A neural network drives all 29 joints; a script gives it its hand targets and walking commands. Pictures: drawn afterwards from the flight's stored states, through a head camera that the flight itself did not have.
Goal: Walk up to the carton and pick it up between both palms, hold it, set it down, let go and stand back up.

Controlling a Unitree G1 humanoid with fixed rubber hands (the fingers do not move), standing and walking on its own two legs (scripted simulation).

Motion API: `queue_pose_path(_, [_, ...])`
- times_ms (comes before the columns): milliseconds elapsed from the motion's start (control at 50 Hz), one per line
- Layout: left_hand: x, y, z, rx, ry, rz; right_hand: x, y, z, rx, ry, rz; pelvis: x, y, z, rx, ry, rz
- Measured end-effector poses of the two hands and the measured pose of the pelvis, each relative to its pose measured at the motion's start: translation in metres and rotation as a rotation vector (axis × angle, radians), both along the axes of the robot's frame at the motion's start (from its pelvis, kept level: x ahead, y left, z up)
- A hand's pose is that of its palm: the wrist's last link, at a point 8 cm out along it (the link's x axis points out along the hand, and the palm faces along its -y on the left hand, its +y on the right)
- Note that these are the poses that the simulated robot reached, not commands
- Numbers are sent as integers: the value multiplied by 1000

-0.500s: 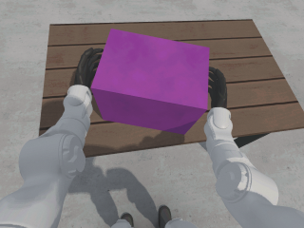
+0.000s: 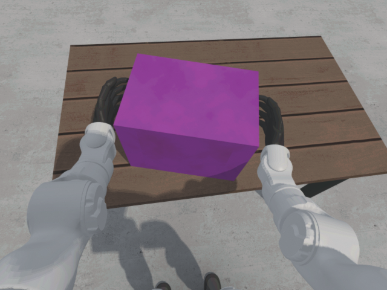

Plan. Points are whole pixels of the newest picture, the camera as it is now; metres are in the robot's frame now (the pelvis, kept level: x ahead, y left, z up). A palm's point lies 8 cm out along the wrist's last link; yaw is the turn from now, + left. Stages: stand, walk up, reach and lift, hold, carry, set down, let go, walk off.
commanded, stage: reach and lift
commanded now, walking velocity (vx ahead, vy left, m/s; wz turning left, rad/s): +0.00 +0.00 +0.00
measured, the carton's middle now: (189, 122) +0.47 +0.01 -0.01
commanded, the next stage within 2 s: none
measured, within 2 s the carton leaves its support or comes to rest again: leaves its support in 0.46 s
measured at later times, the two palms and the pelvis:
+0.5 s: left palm (104, 132) +0.41 +0.18 +0.04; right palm (279, 149) +0.37 -0.16 +0.04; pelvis -0.02 +0.01 +0.00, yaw -1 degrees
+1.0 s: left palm (98, 114) +0.39 +0.17 +0.13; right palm (306, 135) +0.36 -0.18 +0.11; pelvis -0.04 +0.00 +0.01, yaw -1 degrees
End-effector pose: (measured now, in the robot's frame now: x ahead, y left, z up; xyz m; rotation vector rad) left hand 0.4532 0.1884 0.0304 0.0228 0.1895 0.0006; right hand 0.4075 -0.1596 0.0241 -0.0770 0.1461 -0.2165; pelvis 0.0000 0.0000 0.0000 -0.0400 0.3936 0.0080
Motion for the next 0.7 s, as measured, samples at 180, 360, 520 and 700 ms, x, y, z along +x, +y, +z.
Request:
queue_pose_path(180, [-5, 0, -1, -8, 4, -5, -7, 1, 1, -10, 16, -14, -1, 5, 0, -6, -4, -3])
queue_pose_path(360, [-24, -1, 0, -7, 12, 0, -23, 1, 3, -6, 40, -22, -7, 11, 0, -15, -25, -9])
queue_pose_path(520, [-45, -6, 12, -9, -2, 19, -38, -2, 17, 16, 30, -35, -17, 14, 0, -17, -65, -8])
queue_pose_path(700, [-54, -15, 55, -20, -44, 28, -45, -11, 55, 24, -9, -35, -31, 10, 3, 2, -144, -13])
